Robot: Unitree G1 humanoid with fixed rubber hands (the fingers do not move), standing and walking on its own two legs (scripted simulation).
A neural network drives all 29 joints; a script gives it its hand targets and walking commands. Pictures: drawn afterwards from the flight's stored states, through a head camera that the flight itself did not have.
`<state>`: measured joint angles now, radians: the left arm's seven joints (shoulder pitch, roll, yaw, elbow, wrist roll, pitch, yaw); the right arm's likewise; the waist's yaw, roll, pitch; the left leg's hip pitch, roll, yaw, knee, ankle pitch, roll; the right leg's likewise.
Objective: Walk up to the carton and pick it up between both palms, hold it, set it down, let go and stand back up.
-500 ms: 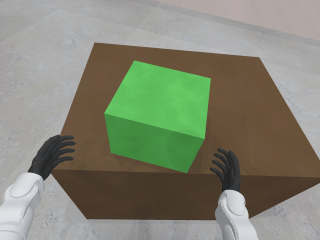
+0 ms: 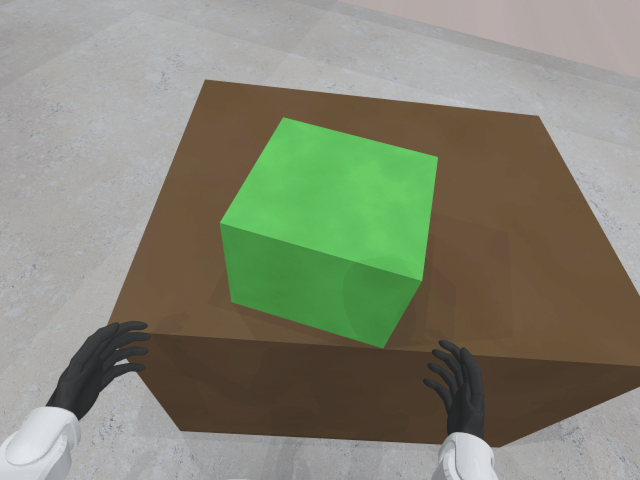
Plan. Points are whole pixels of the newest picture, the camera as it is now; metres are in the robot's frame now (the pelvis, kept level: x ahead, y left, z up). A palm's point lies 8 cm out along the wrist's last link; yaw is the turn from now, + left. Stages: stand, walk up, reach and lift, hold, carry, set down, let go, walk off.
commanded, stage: set down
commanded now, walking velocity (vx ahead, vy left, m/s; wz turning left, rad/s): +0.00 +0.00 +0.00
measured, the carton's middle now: (332, 231) +0.47 -0.01 -0.01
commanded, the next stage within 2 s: let go in 1.10 s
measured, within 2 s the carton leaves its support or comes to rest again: neither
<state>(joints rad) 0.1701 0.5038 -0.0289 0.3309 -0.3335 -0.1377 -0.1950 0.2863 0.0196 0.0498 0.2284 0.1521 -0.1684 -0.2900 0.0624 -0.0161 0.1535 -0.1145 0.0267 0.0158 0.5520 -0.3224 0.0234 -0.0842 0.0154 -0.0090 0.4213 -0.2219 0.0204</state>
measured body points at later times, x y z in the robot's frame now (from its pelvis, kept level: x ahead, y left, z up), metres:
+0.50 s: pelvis +0.01 -0.02 +0.01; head +0.01 -0.01 +0.45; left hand +0.20 +0.24 -0.05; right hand +0.20 -0.21 -0.05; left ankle -0.01 +0.10 -0.74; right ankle +0.01 -0.14 -0.74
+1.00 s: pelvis +0.01 -0.03 +0.01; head +0.01 -0.01 +0.46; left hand +0.18 +0.22 -0.08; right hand +0.18 -0.24 -0.08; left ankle -0.01 +0.10 -0.74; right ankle +0.01 -0.14 -0.74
